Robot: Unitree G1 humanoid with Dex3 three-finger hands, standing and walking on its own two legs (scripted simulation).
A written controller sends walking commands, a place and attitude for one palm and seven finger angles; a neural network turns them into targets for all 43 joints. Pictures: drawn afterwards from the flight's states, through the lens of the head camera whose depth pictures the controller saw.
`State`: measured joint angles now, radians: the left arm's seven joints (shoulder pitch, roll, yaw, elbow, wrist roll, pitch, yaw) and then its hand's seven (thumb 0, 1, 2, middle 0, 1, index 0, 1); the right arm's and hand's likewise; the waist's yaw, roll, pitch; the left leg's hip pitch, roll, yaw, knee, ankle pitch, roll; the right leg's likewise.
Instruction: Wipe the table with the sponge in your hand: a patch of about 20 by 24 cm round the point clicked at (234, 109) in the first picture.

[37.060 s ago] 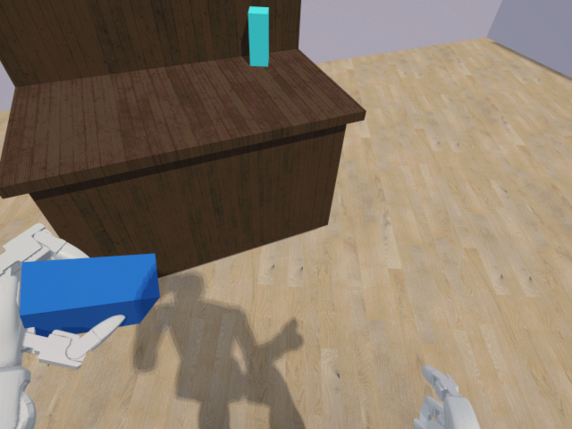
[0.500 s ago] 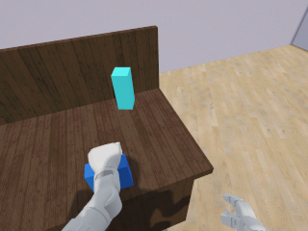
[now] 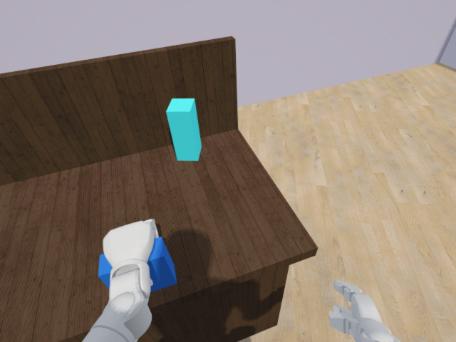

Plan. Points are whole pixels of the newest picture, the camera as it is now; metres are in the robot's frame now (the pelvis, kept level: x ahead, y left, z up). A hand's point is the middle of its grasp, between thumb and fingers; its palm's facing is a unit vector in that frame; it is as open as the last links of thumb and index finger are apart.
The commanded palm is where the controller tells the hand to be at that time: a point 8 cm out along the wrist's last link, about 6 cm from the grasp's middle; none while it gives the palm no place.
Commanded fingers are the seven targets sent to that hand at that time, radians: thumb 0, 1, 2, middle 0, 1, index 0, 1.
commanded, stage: wipe forward along the middle lane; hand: left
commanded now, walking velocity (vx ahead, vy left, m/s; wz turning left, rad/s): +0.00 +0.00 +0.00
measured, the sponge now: (142, 274) +0.26 +0.22 -0.05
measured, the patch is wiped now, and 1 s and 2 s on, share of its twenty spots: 1.00 1.00 1.00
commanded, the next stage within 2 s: slide back across to the first lane in 1.58 s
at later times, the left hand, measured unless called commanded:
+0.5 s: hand (133, 237) +0.31 +0.25 -0.01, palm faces -0.07 -0.06 -1.00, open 9.2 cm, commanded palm +0.29 +0.24 +0.03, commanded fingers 0.00 0.10 1.30 -1.20 -1.60 -1.20 -1.60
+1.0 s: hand (129, 215) +0.37 +0.28 -0.01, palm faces -0.10 -0.03 -0.99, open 9.2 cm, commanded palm +0.35 +0.27 +0.03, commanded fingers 0.00 0.10 1.30 -1.20 -1.60 -1.20 -1.60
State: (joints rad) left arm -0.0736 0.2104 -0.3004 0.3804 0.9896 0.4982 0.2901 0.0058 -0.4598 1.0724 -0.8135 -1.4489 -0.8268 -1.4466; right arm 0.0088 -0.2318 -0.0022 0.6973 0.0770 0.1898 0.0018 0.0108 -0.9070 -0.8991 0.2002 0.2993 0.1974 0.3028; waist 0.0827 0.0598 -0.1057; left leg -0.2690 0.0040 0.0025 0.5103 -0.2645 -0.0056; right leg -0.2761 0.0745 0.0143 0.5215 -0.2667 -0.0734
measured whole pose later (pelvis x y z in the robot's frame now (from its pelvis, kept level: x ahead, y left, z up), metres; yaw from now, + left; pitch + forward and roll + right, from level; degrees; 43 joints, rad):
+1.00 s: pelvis -0.01 +0.02 -0.01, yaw +1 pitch +10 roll -1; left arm -0.58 0.31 -0.15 0.92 1.00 0.36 0.31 0.00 -0.48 1.08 -0.84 -1.42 -0.85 -1.42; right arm 0.14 -0.23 0.00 0.73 0.07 0.16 -0.05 0.01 -0.91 -0.90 0.20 0.30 0.20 0.30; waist -0.01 0.03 -0.13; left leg -0.54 -0.01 -0.02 0.65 -0.29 0.02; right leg -0.51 0.06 -0.01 0.61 -0.27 -0.04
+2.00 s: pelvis +0.01 +0.04 -0.01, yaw +0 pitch +14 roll -2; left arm -0.69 0.44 -0.01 1.06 1.04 0.27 0.31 0.00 -0.47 1.08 -0.82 -1.44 -0.84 -1.44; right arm 0.25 -0.25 -0.02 0.75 0.07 0.16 -0.01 0.01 -0.91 -0.90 0.20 0.30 0.20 0.30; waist -0.07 0.03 -0.14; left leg -0.59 -0.01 -0.01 0.67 -0.33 0.05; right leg -0.54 0.06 0.00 0.58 -0.28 -0.02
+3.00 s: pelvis +0.01 +0.05 -0.01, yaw +2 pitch +10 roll -2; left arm -0.39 0.41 -0.06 0.75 1.02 0.25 0.29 -0.01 -0.44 1.07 -0.79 -1.47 -0.80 -1.48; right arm 0.17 -0.25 -0.02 0.70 0.07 0.18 -0.01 0.01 -0.91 -0.90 0.20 0.30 0.20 0.30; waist 0.02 0.04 -0.13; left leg -0.50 -0.04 -0.02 0.65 -0.32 0.06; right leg -0.45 0.04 -0.01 0.56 -0.29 -0.01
